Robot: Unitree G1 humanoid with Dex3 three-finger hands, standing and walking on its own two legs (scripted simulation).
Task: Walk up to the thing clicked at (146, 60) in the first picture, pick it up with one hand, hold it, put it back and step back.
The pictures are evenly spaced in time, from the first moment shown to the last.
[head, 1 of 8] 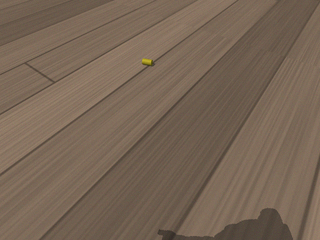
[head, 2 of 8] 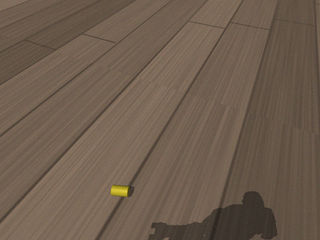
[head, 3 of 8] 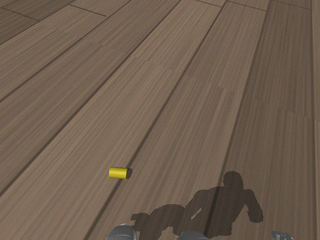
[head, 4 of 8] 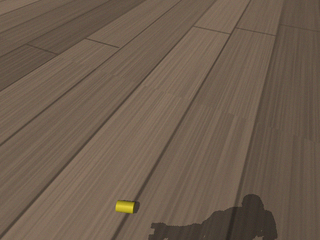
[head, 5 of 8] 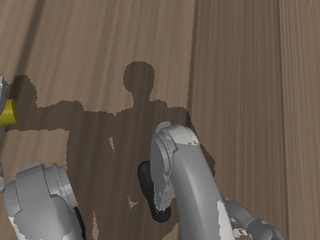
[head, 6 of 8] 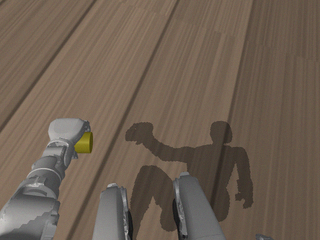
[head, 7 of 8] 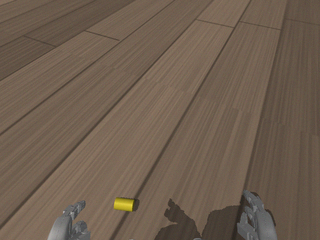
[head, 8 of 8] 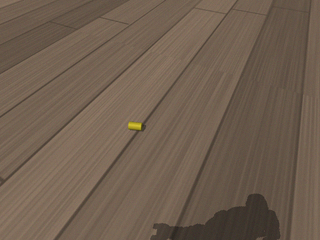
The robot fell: no
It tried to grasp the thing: yes
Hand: left
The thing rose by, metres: 0.68
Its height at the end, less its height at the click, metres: +0.00
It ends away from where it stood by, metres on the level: 0.01
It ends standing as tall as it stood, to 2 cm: yes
